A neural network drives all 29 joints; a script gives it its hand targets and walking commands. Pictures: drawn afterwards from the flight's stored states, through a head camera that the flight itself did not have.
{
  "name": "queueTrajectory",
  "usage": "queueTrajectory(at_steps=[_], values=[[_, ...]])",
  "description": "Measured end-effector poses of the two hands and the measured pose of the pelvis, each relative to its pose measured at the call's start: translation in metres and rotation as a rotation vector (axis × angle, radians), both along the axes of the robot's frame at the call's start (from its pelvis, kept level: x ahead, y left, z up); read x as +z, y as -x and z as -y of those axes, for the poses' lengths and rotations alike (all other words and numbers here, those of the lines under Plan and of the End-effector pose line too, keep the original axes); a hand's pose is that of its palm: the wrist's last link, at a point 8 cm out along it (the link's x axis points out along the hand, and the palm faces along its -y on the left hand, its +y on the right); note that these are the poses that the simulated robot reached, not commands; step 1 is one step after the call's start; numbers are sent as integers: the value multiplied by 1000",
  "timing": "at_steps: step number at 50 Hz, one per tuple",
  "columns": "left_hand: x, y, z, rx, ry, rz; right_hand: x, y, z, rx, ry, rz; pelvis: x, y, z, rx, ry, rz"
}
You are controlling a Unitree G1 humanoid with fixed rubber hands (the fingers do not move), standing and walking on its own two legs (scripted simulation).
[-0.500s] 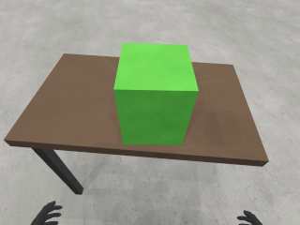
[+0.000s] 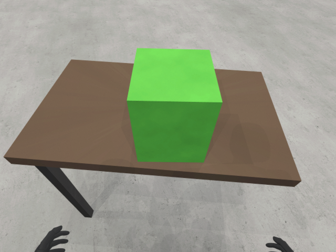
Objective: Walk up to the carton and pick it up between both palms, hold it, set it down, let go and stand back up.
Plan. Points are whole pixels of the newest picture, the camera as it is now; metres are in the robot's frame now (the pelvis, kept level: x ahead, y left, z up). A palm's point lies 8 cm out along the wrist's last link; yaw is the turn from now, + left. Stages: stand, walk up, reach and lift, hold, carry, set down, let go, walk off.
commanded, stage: stand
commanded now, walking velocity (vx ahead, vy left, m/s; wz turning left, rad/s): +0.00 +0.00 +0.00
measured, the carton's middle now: (172, 108) +0.47 -0.01 +0.06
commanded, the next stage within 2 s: none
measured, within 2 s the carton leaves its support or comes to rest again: neither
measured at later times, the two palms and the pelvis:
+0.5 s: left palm out of the picture +0.11 +0.29 -0.09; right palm out of the picture +0.09 -0.30 -0.10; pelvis -0.01 +0.00 +0.00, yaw +0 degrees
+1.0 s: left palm out of the picture +0.10 +0.29 -0.09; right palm out of the picture +0.08 -0.30 -0.11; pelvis -0.01 +0.00 +0.00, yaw +0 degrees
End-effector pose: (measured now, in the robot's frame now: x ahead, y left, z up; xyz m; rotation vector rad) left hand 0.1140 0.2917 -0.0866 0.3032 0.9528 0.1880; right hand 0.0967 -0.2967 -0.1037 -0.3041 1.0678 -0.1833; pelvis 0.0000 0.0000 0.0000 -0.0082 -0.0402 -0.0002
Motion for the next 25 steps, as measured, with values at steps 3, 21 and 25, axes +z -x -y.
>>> queueTrajectory(at_steps=[3, 21, 25], values=[[-1, 1, 0, 1, 0, -4, 0, 0, 0, 0, 0, 0, 0, 0, 0, 0, 0, 0], [-1, 7, 0, 7, -2, -11, -1, 7, 2, -7, 2, -8, 0, 4, 1, 0, -2, 5], [-1, 9, 0, 8, -2, -10, -1, 8, 2, -8, 2, -7, 0, 5, 1, 0, -2, 8]])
